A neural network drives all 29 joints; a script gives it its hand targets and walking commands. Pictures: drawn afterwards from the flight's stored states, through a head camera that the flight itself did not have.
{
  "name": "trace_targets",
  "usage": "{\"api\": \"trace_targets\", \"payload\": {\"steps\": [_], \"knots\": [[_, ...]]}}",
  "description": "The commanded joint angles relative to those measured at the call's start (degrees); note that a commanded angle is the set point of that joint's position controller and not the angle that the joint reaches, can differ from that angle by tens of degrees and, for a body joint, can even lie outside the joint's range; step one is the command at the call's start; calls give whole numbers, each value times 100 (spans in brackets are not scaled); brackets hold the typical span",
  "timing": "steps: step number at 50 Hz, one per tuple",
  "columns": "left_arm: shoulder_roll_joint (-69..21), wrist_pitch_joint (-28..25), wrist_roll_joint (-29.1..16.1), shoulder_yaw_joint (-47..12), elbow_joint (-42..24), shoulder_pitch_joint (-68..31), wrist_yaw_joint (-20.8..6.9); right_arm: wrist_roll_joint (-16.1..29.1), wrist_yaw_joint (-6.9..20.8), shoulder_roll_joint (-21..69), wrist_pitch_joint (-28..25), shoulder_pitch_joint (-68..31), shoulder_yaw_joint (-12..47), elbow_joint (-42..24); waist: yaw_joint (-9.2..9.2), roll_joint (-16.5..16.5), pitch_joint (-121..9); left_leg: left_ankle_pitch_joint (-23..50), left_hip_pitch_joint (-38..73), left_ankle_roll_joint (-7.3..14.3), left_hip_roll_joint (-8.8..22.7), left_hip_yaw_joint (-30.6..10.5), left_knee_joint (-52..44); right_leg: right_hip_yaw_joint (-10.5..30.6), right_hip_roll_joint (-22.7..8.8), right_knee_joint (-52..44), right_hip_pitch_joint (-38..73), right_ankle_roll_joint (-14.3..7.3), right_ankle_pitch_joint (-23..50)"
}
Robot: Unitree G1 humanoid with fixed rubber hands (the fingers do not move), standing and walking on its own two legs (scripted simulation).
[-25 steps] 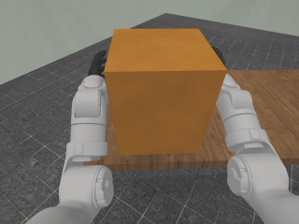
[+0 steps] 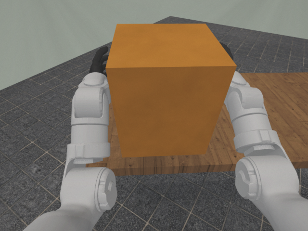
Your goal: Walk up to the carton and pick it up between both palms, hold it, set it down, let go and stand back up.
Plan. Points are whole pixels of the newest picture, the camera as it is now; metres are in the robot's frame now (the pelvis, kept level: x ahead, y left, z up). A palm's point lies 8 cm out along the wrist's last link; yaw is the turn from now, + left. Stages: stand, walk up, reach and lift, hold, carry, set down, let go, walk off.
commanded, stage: hold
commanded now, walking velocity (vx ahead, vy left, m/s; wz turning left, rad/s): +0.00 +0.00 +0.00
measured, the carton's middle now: (163, 91) +0.37 +0.01 +0.22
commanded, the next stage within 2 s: set down in 1.64 s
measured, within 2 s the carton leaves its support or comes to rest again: neither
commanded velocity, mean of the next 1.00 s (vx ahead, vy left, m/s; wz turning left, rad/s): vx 0.00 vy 0.00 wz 0.00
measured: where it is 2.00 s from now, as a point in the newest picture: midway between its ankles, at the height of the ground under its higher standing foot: outside the picture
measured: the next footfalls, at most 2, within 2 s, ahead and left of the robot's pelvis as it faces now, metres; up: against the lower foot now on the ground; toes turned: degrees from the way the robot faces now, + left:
none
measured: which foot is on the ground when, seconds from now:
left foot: down 0.00-1.00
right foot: down 0.00-1.00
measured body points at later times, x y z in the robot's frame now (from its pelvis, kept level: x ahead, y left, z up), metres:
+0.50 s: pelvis +0.01 +0.00 +0.00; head -0.05 +0.02 +0.45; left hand +0.39 +0.16 +0.26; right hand +0.42 -0.14 +0.26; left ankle +0.02 +0.11 -0.75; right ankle +0.05 -0.11 -0.75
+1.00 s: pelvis +0.00 +0.00 +0.00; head -0.05 +0.01 +0.45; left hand +0.39 +0.16 +0.26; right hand +0.41 -0.15 +0.26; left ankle +0.02 +0.11 -0.75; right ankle +0.05 -0.11 -0.75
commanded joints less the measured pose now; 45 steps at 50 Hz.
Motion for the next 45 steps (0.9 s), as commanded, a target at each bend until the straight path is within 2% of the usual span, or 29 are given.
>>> {"api": "trace_targets", "payload": {"steps": [1,4,5,6,7,9,10,12,14,18,19,20,21,22,23,24,25,26,29,33,34,35,36,37,39,41,43,44,45], "knots": [[-3173,-397,-1132,-2370,-812,-4641,-829,1000,671,3505,116,-6016,2753,-2034,-318,523,-3009,698,70,-83,-291,-248,-352,220,247,133,1825,114,642],[-3097,-332,-1062,-2173,-567,-4375,-841,1006,661,3540,149,-6052,2767,-2016,-222,379,-2770,563,-41,-27,-293,-256,-368,263,226,65,1807,135,557],[-2980,-320,-943,-2014,-302,-4614,-885,838,670,3434,207,-5946,2544,-1486,-294,433,-2417,106,-184,-31,-301,-243,-486,241,231,3,1677,88,109],[-2972,-330,-903,-1943,-339,-4535,-899,873,685,3545,184,-5965,2581,-1504,-211,311,-2377,112,-210,31,-311,-209,-489,266,194,23,1702,137,152],[-3096,-309,-934,-1987,-178,-4543,-913,839,689,3418,181,-6038,2478,-1529,-294,420,-2464,36,-191,-5,-305,-225,-524,265,204,-2,1673,130,50],[-3117,-313,-1032,-2159,-702,-4371,-936,998,654,3417,146,-5847,2667,-1881,-308,504,-2888,703,51,-76,-267,-249,-394,256,253,136,1965,112,722],[-3083,-294,-956,-2062,-428,-4397,-932,967,659,3411,198,-5997,2623,-1634,-276,440,-2598,556,-18,-49,-289,-238,-417,246,248,71,1810,144,492],[-3209,-344,-1085,-2221,-905,-4478,-890,1117,643,3516,133,-5937,2856,-2125,-282,503,-3186,1177,237,-119,-286,-260,-294,263,296,162,2039,129,1019],[-3162,-355,-1132,-2243,-858,-4597,-878,1150,639,3533,206,-5856,2844,-1920,-290,534,-3034,1037,135,-116,-323,-286,-251,283,283,134,1943,158,910],[-3211,-332,-1214,-2433,-963,-4342,-897,1209,543,3625,182,-6003,3078,-2575,-332,372,-3325,1400,192,-146,-349,-281,-190,281,313,219,2183,176,1403],[-3154,-298,-1152,-2370,-901,-4244,-905,1282,521,3432,201,-6062,3048,-2623,-263,498,-3234,1479,245,-156,-347,-283,-143,295,319,203,2133,171,1352],[-3068,-294,-1148,-2350,-945,-4258,-914,1293,500,3529,252,-5947,3142,-2571,-293,310,-3238,1350,198,-111,-367,-278,-136,302,292,205,2263,159,1482],[-3184,-330,-1236,-2520,-1254,-4334,-895,1352,485,3571,230,-5890,3184,-2760,-330,473,-3481,1642,287,-169,-367,-279,-92,298,317,269,2279,174,1705],[-3112,-276,-1165,-2386,-994,-4195,-910,1287,463,3447,306,-5753,3095,-2602,-400,409,-3212,1409,231,-147,-354,-298,-155,281,314,189,2229,185,1471],[-3097,-293,-1144,-2380,-1045,-4319,-912,1277,457,3501,310,-5794,3105,-2537,-324,369,-3130,1321,225,-147,-334,-285,-159,300,313,193,2121,185,1352],[-3129,-252,-1131,-2403,-1001,-4188,-921,1261,465,3445,337,-5704,3025,-2397,-351,519,-2972,1396,269,-170,-300,-304,-201,291,323,163,2011,159,1247],[-3071,-235,-1130,-2349,-870,-4232,-959,1189,457,3441,397,-5558,2936,-2273,-450,487,-2785,1187,199,-173,-343,-279,-239,302,299,133,2025,163,1123],[-2985,-237,-1063,-2187,-767,-4263,-973,1198,468,3439,408,-5615,2880,-2145,-364,377,-2724,1047,117,-153,-366,-263,-247,278,280,128,2001,197,1038],[-3187,-337,-1283,-2580,-1415,-4738,-925,1255,490,3530,356,-5599,2922,-2345,-443,615,-3250,1298,255,-223,-334,-281,-210,261,320,258,1999,162,1081],[-3227,-298,-1355,-2638,-1122,-4437,-900,1277,492,3490,343,-5823,2997,-2624,-461,580,-3216,1415,301,-246,-331,-347,-138,276,348,212,1889,174,1157],[-3183,-285,-1262,-2538,-965,-4503,-903,1211,508,3481,398,-5739,2858,-2281,-480,599,-2902,1219,215,-240,-299,-386,-230,269,328,168,1773,144,847],[-3264,-318,-1301,-2573,-1231,-4521,-883,1322,512,3617,296,-5936,3025,-2648,-332,506,-3325,1378,273,-197,-292,-338,-177,285,354,217,1891,156,1085],[-3181,-316,-1319,-2619,-1100,-4573,-886,1209,530,3526,359,-5801,2923,-2424,-441,482,-3150,1032,165,-195,-324,-338,-217,305,310,141,1857,143,906],[-3223,-330,-1318,-2607,-1279,-4465,-891,1304,495,3629,339,-5684,3005,-2513,-402,600,-3307,1237,196,-213,-351,-319,-183,304,312,233,2036,137,1177],[-3152,-270,-1258,-2467,-929,-4443,-941,1147,506,3483,432,-5653,2858,-2185,-466,455,-2870,1006,138,-181,-331,-330,-245,282,301,139,1866,164,871],[-3175,-331,-1282,-2484,-1288,-4637,-925,1268,514,3628,369,-5703,2909,-2271,-368,461,-3203,1040,151,-170,-307,-330,-209,289,311,207,1965,161,959],[-3081,-343,-1228,-2315,-1090,-4576,-911,1200,538,3587,387,-5708,2853,-2191,-304,401,-2975,913,-4,-139,-298,-297,-321,255,320,164,1902,149,769],[-3059,-301,-1167,-2285,-774,-4608,-937,1099,543,3442,424,-5761,2711,-1881,-387,455,-2710,629,-19,-135,-295,-334,-364,271,303,104,1742,140,482],[-3136,-272,-1175,-2329,-908,-4404,-955,1159,530,3566,385,-5672,2770,-2063,-443,492,-2886,924,56,-139,-324,-298,-291,264,291,150,1908,150,871]]}}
